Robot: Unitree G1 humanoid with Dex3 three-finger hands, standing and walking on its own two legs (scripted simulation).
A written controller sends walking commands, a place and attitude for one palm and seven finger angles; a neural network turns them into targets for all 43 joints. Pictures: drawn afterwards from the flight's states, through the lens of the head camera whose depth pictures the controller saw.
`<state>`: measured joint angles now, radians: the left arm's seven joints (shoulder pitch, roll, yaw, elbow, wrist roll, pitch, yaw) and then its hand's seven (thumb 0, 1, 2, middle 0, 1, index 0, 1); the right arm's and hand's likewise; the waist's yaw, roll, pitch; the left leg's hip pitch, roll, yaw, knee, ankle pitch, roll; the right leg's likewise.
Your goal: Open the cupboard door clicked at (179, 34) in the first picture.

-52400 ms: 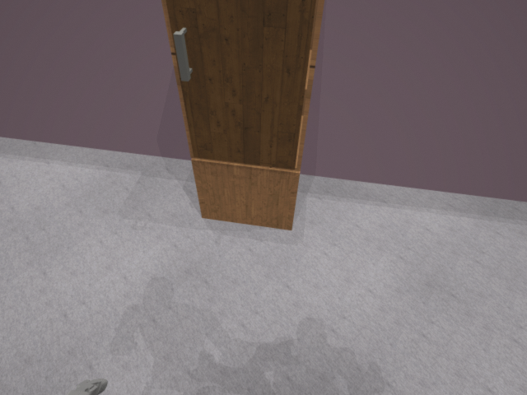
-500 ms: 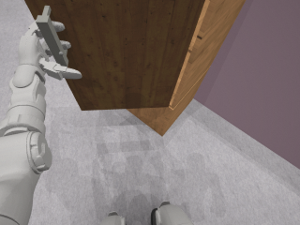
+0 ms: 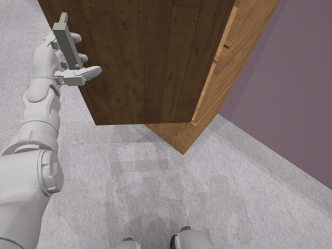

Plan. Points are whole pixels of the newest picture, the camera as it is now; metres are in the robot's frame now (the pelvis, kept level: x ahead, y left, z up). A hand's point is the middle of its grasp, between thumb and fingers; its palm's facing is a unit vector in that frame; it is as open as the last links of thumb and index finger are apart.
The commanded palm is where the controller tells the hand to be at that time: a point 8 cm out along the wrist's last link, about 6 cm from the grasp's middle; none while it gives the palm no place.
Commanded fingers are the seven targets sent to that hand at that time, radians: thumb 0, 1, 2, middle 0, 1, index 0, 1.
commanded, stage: close the thumb around the handle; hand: left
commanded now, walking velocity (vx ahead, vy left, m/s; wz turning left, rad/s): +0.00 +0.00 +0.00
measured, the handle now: (72, 47) +0.57 +0.17 +0.12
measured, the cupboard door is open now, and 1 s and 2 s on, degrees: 44 62 82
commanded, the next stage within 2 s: pull the door open along its arc in 0.34 s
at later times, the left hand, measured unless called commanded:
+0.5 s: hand (82, 64) +0.53 +0.15 +0.11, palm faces -0.01 -1.00 -0.01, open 5.6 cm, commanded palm +0.50 +0.20 +0.11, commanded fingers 0.00 0.90 0.90 -0.40 -1.35 -0.40 -1.35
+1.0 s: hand (90, 106) +0.41 +0.12 +0.11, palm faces +0.04 -1.00 +0.07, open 6.1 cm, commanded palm +0.34 +0.19 +0.11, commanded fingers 0.00 0.90 0.90 -0.40 -1.35 -0.40 -1.35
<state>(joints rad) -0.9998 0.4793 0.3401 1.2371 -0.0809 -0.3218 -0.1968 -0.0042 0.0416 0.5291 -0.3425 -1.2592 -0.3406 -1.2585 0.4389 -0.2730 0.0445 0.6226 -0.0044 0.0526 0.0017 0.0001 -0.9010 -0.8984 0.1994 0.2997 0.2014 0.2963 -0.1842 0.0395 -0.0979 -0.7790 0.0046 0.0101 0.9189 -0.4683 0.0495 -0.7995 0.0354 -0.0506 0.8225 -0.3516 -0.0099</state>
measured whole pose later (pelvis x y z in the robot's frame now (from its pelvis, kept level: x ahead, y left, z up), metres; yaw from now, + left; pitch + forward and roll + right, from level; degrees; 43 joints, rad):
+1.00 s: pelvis +0.01 -0.01 +0.02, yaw -2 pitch +13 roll -1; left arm -0.32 0.16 0.20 0.48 -0.19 -0.25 -0.04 0.02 0.68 0.71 -0.37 -1.35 -0.36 -1.35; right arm 0.37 -0.25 0.00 0.53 0.03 0.04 0.03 0.00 -0.90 -0.90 0.20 0.30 0.20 0.30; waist -0.07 0.05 -0.15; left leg -0.56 0.01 0.06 0.78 -0.45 0.04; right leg -0.61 0.05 0.00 0.73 -0.34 -0.02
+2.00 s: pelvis -0.02 -0.05 +0.02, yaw +3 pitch +3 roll +1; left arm -0.09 -0.10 -0.17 0.20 0.03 -0.11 0.55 0.01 -0.27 0.40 -0.31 -1.21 -0.31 -1.21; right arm 0.19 -0.20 0.01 0.61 -0.04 0.05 -0.03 0.01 -0.90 -0.90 0.20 0.30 0.20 0.30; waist -0.01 0.05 -0.07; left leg -0.42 -0.01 -0.03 0.74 -0.37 -0.01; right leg -0.47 0.02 -0.08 0.73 -0.33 -0.07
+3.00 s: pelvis -0.02 -0.01 +0.02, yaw +1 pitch +2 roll +0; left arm 0.12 0.09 -0.18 -0.01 -0.06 -0.14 0.05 -0.01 -0.50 0.30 -0.21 -0.34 -0.19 -0.32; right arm 0.23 -0.20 0.06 0.50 0.02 -0.01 -0.01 0.01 -0.90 -0.90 0.20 0.30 0.20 0.30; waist 0.00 0.02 -0.05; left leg -0.40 -0.03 0.02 0.77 -0.41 0.03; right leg -0.46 0.01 -0.03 0.75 -0.34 -0.02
